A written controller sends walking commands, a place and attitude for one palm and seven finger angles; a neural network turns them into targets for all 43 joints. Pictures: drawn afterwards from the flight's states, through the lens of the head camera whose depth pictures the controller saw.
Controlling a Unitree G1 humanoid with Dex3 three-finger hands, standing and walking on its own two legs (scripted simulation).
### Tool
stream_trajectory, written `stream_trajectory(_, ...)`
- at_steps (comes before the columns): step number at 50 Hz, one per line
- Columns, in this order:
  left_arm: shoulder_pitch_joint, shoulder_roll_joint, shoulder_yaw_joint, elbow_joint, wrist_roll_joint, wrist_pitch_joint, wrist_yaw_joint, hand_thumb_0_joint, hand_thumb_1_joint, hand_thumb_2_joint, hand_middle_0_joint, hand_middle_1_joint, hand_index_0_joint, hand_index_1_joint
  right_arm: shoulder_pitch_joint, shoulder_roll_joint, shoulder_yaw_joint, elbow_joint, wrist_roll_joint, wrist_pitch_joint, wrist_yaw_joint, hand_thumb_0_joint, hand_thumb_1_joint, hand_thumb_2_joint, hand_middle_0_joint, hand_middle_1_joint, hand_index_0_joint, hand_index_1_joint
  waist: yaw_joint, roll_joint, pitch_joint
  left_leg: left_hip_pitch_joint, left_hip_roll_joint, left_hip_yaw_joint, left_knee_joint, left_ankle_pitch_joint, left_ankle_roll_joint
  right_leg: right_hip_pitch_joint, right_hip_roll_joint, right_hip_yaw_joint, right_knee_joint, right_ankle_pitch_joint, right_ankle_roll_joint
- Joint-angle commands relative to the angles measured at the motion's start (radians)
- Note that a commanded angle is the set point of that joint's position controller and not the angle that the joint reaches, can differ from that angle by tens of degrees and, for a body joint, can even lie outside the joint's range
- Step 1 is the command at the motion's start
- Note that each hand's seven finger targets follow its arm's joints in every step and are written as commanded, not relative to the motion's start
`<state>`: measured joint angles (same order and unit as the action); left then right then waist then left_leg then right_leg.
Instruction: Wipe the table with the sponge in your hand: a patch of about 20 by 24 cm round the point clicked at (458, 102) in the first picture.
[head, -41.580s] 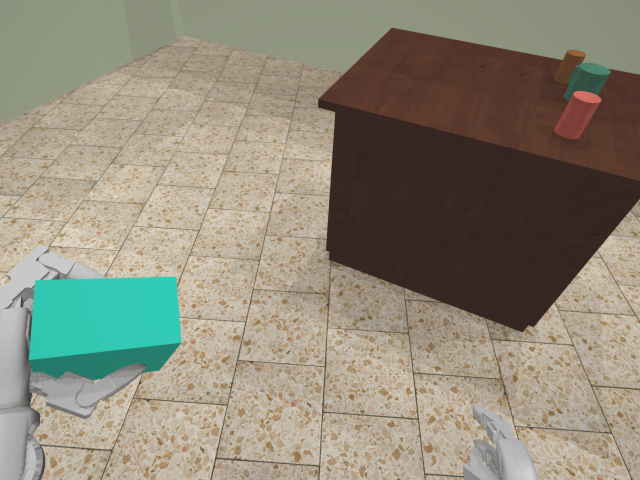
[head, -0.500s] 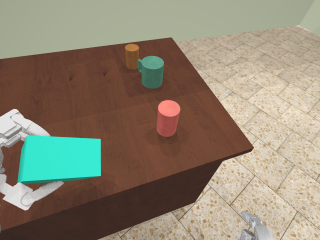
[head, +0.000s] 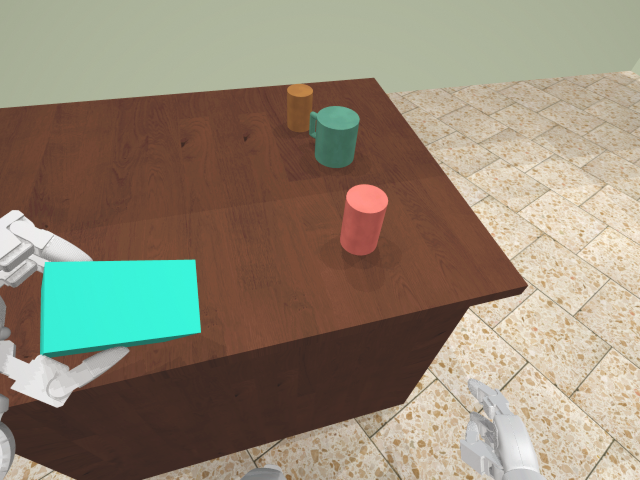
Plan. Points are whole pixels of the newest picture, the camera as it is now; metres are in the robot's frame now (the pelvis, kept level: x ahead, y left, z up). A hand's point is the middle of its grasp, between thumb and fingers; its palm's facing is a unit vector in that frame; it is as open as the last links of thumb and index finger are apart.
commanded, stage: step back with the hand held close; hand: left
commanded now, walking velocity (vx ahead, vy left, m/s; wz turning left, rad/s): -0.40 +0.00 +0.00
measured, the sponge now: (137, 308) +0.23 +0.20 +0.16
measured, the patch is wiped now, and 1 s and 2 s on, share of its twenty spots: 0.95 0.95 0.95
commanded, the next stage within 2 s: stop stepping back and stand still in 0.84 s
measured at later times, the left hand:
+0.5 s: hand (25, 351) +0.17 +0.24 +0.20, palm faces +0.39 -0.83 -0.39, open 10.4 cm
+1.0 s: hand out of the picture +0.04 +0.23 +0.19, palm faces +0.25 -0.86 -0.46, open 10.4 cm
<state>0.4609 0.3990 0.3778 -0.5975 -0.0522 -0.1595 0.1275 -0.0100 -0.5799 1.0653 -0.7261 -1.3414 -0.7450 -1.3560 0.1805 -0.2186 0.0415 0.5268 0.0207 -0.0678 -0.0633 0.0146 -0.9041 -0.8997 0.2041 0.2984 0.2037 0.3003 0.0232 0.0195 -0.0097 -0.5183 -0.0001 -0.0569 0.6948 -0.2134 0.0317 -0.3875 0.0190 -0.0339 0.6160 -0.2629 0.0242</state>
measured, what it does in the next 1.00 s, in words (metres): walks backwards: right foot, then left foot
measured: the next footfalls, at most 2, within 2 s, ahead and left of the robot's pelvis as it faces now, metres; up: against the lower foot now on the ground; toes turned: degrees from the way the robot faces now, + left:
right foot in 0.54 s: -0.09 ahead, -0.13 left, +0.00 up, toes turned -3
left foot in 0.78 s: -0.09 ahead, +0.13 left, +0.00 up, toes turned +0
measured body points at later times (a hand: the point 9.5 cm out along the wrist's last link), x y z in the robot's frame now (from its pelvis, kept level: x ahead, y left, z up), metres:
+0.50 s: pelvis -0.06 +0.00 +0.00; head -0.02 +0.03 +0.45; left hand +0.14 +0.29 +0.22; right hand +0.10 -0.22 -0.07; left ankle +0.09 +0.09 -0.72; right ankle -0.11 -0.13 -0.70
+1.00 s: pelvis -0.18 +0.01 +0.02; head -0.12 +0.04 +0.46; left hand +0.03 +0.27 +0.21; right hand -0.01 -0.22 -0.06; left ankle -0.13 +0.13 -0.72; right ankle -0.14 -0.10 -0.70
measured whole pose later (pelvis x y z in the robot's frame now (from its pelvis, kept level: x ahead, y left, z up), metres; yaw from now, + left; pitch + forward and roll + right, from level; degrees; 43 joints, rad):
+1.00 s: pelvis -0.18 +0.01 +0.02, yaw -2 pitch +2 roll -1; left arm 0.57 0.43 0.40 -0.71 -0.05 -0.16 0.12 -0.01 -0.58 1.07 -0.73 -1.35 -0.75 -1.36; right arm 0.18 -0.17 0.00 0.55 0.03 -0.12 0.00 0.01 -0.91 -0.90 0.20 0.30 0.20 0.30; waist -0.01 -0.05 0.09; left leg -0.36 0.04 0.02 0.54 -0.21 -0.01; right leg -0.44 0.03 -0.01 0.69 -0.37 0.03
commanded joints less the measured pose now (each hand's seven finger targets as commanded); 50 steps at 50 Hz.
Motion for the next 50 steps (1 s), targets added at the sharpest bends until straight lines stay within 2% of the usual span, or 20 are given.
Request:
stream_trajectory(1, -0.079, 0.175, 0.120, -0.243, -0.004, -0.076, 0.020, 0.000, 0.100, 1.300, -1.200, -1.600, -1.200, -1.600, -0.060, -0.159, -0.067, -0.142, -0.005, -0.055, -0.006, 0.000, -0.900, -0.900, 0.200, 0.300, 0.200, 0.300, -0.024, 0.113, -0.114, -0.074, 0.146, -0.196, -0.279, -0.393, 0.052, 0.136, -0.032, 0.071, -0.019, 0.036, -0.033)
stream_trajectory(6, -0.046, 0.197, 0.115, -0.292, -0.014, -0.096, 0.032, 0.000, 0.100, 1.300, -1.200, -1.600, -1.200, -1.600, -0.038, -0.137, -0.072, -0.125, -0.008, -0.049, 0.002, 0.000, -0.900, -0.900, 0.200, 0.300, 0.200, 0.300, -0.038, -0.057, -0.132, 0.041, 0.067, -0.094, -0.012, -0.303, -0.010, -0.022, -0.216, 0.245, -0.186, 0.055, -0.120)
stream_trajectory(9, -0.026, 0.189, 0.109, -0.311, -0.017, -0.107, 0.042, 0.000, 0.100, 1.300, -1.200, -1.600, -1.200, -1.600, -0.031, -0.111, -0.072, -0.105, -0.012, -0.038, 0.007, 0.000, -0.900, -0.900, 0.200, 0.300, 0.200, 0.300, -0.049, -0.091, -0.173, 0.121, 0.045, -0.054, 0.105, -0.161, -0.030, -0.042, -0.302, 0.256, -0.184, 0.281, -0.150)
stream_trajectory(11, 0.002, 0.221, 0.153, -0.315, -0.014, -0.109, 0.048, 0.000, 0.100, 1.300, -1.200, -1.600, -1.200, -1.600, -0.051, -0.125, -0.080, -0.113, -0.013, -0.027, 0.006, 0.000, -0.900, -0.900, 0.200, 0.300, 0.200, 0.300, -0.048, -0.014, -0.186, 0.111, 0.091, -0.113, -0.003, -0.082, -0.014, -0.016, -0.247, 0.197, -0.098, 0.320, -0.121)
stream_trajectory(13, 0.020, 0.197, 0.150, -0.336, -0.015, -0.112, 0.046, 0.000, 0.100, 1.300, -1.200, -1.600, -1.200, -1.600, -0.054, -0.138, -0.089, -0.136, -0.005, -0.028, 0.005, 0.000, -0.900, -0.900, 0.200, 0.300, 0.200, 0.300, -0.036, 0.119, -0.192, 0.070, 0.160, -0.207, -0.189, -0.103, 0.025, -0.002, -0.092, 0.065, 0.042, 0.096, -0.051)
stream_trajectory(16, 0.013, 0.203, 0.187, -0.313, 0.003, -0.113, 0.048, 0.000, 0.100, 1.300, -1.200, -1.600, -1.200, -1.600, -0.054, -0.160, -0.106, -0.125, -0.012, -0.055, 0.011, 0.000, -0.900, -0.900, 0.200, 0.300, 0.200, 0.300, -0.044, 0.337, -0.155, -0.142, 0.333, -0.396, -0.544, -0.553, 0.106, 0.095, 0.076, 0.029, 0.495, -0.266, 0.001)
stream_trajectory(19, -0.048, 0.173, 0.165, -0.297, -0.011, -0.105, 0.047, 0.000, 0.100, 1.300, -1.200, -1.600, -1.200, -1.600, -0.011, -0.131, -0.105, -0.090, -0.017, -0.076, 0.020, 0.000, -0.900, -0.900, 0.200, 0.300, 0.200, 0.300, -0.027, 0.203, -0.164, 0.079, 0.276, -0.263, -0.409, -0.227, 0.090, -0.054, 0.029, 0.053, 0.397, -0.237, -0.005)
stream_trajectory(24, -0.033, 0.117, 0.087, -0.280, -0.023, -0.095, 0.032, 0.000, 0.100, 1.300, -1.200, -1.600, -1.200, -1.600, -0.003, -0.115, -0.078, -0.066, -0.020, -0.102, 0.023, 0.000, -0.900, -0.900, 0.200, 0.300, 0.200, 0.300, -0.022, 0.230, -0.199, 0.174, 0.240, -0.199, -0.424, -0.192, 0.025, 0.084, 0.028, 0.032, -0.013, -0.203, -0.038)
stream_trajectory(26, -0.017, 0.147, 0.092, -0.261, -0.015, -0.103, 0.025, 0.000, 0.100, 1.300, -1.200, -1.600, -1.200, -1.600, 0.011, -0.109, -0.075, -0.053, -0.020, -0.097, 0.023, 0.000, -0.900, -0.900, 0.200, 0.300, 0.200, 0.300, -0.022, 0.172, -0.232, 0.222, 0.181, -0.126, -0.277, -0.158, -0.017, 0.136, -0.027, 0.040, -0.261, -0.052, -0.077)
stream_trajectory(29, -0.118, 0.189, 0.069, -0.271, -0.022, -0.142, 0.028, 0.000, 0.100, 1.300, -1.200, -1.600, -1.200, -1.600, -0.036, -0.075, -0.065, -0.057, 0.005, -0.090, 0.009, 0.000, -0.900, -0.900, 0.200, 0.300, 0.200, 0.300, -0.032, -0.272, -0.142, 0.122, -0.022, 0.061, 0.470, -0.310, -0.083, -0.021, -0.418, 0.297, -0.383, 0.506, -0.221)
stream_trajectory(30, -0.090, 0.174, 0.069, -0.238, -0.018, -0.127, 0.018, 0.000, 0.100, 1.300, -1.200, -1.600, -1.200, -1.600, -0.051, -0.098, -0.094, -0.058, 0.018, -0.083, 0.002, 0.000, -0.900, -0.900, 0.200, 0.300, 0.200, 0.300, -0.030, -0.350, -0.116, 0.038, -0.013, -0.012, 0.595, -0.329, -0.069, -0.011, -0.402, 0.226, -0.326, 0.624, -0.217)
stream_trajectory(31, -0.063, 0.191, 0.113, -0.206, -0.017, -0.103, 0.011, 0.000, 0.100, 1.300, -1.200, -1.600, -1.200, -1.600, -0.079, -0.080, -0.084, -0.083, 0.013, -0.076, 0.005, 0.000, -0.900, -0.900, 0.200, 0.300, 0.200, 0.300, -0.026, -0.341, -0.120, -0.010, -0.008, -0.031, 0.614, -0.335, -0.068, 0.007, -0.383, 0.223, -0.272, 0.705, -0.214)
stream_trajectory(34, -0.072, 0.157, 0.083, -0.155, -0.011, -0.111, 0.013, 0.000, 0.100, 1.300, -1.200, -1.600, -1.200, -1.600, -0.115, -0.038, -0.023, -0.084, -0.007, -0.018, -0.006, 0.000, -0.900, -0.900, 0.200, 0.300, 0.200, 0.300, -0.046, -0.059, -0.047, -0.045, 0.029, 0.020, 0.294, -0.299, -0.052, 0.156, -0.324, 0.132, -0.152, 0.860, -0.153)
stream_trajectory(37, -0.040, 0.176, 0.121, -0.183, -0.029, -0.141, 0.022, 0.000, 0.100, 1.300, -1.200, -1.600, -1.200, -1.600, -0.090, -0.080, -0.043, -0.095, 0.011, -0.023, -0.018, 0.000, -0.900, -0.900, 0.200, 0.300, 0.200, 0.300, -0.056, -0.026, -0.125, 0.107, 0.015, 0.072, -0.246, 0.010, -0.053, 0.252, -0.249, 0.079, 0.061, 0.845, -0.089)
stream_trajectory(38, -0.041, 0.182, 0.126, -0.244, -0.038, -0.148, 0.024, 0.000, 0.100, 1.300, -1.200, -1.600, -1.200, -1.600, -0.079, -0.107, -0.067, -0.112, 0.015, -0.029, -0.017, 0.000, -0.900, -0.900, 0.200, 0.300, 0.200, 0.300, -0.051, 0.018, -0.160, 0.266, 0.111, 0.010, -0.317, 0.350, -0.023, 0.157, -0.177, 0.053, 0.114, 0.521, -0.048)
stream_trajectory(39, -0.028, 0.186, 0.140, -0.292, -0.041, -0.148, 0.027, 0.000, 0.100, 1.300, -1.200, -1.600, -1.200, -1.600, -0.057, -0.131, -0.093, -0.126, 0.016, -0.040, -0.005, 0.000, -0.900, -0.900, 0.200, 0.300, 0.200, 0.300, -0.036, 0.177, -0.199, 0.461, 0.290, -0.183, -0.287, 0.812, 0.047, -0.076, -0.075, 0.046, 0.194, 0.030, -0.004)
stream_trajectory(40, -0.014, 0.178, 0.136, -0.323, -0.026, -0.154, 0.021, 0.000, 0.100, 1.300, -1.200, -1.600, -1.200, -1.600, -0.021, -0.130, -0.108, -0.112, 0.016, -0.052, 0.019, 0.000, -0.900, -0.900, 0.200, 0.300, 0.200, 0.300, -0.025, 0.220, -0.242, 0.584, 0.363, -0.234, -0.225, 1.015, 0.096, -0.194, -0.024, 0.082, 0.255, -0.293, -0.009)
stream_trajectory(44, 0.087, 0.169, 0.158, -0.393, -0.017, -0.116, 0.017, 0.000, 0.100, 1.300, -1.200, -1.600, -1.200, -1.600, -0.017, -0.122, -0.113, -0.089, 0.000, -0.075, 0.056, 0.000, -0.900, -0.900, 0.200, 0.300, 0.200, 0.300, -0.036, 0.272, -0.264, 0.569, 0.297, -0.161, -0.203, 1.083, 0.082, -0.164, -0.012, 0.071, 0.183, -0.235, 0.018)
stream_trajectory(46, 0.056, 0.156, 0.125, -0.461, -0.010, -0.100, 0.021, 0.000, 0.100, 1.300, -1.200, -1.600, -1.200, -1.600, -0.023, -0.119, -0.112, -0.085, 0.007, -0.092, 0.061, 0.000, -0.900, -0.900, 0.200, 0.300, 0.200, 0.300, -0.027, 0.263, -0.252, 0.509, 0.285, -0.129, -0.211, 0.928, 0.066, -0.087, -0.019, 0.060, 0.097, -0.130, 0.010)
stream_trajectory(50, 0.149, 0.160, 0.143, -0.326, -0.021, -0.050, 0.027, 0.000, 0.100, 1.300, -1.200, -1.600, -1.200, -1.600, -0.035, -0.126, -0.097, -0.111, 0.020, -0.102, 0.047, 0.000, -0.900, -0.900, 0.200, 0.300, 0.200, 0.300, -0.022, 0.209, -0.175, 0.236, 0.249, -0.082, -0.278, 0.233, 0.044, 0.129, -0.020, 0.033, -0.003, -0.031, -0.008)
